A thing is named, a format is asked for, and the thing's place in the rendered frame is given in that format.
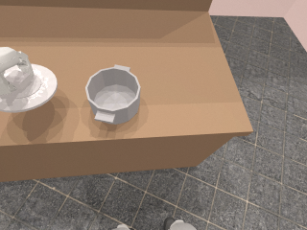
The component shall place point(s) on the lid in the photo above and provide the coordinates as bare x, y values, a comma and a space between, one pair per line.
36, 93

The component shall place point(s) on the table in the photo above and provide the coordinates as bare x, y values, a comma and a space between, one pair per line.
189, 106

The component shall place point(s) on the pot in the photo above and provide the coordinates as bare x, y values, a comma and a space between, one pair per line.
113, 94

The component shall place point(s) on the right robot foot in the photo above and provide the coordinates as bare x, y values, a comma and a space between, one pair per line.
168, 222

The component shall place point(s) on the knob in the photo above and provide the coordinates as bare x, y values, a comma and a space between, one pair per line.
18, 78

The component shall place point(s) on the left robot hand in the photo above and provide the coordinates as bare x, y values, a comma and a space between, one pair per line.
8, 59

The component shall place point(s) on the right robot shin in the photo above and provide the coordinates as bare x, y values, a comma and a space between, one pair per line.
177, 221

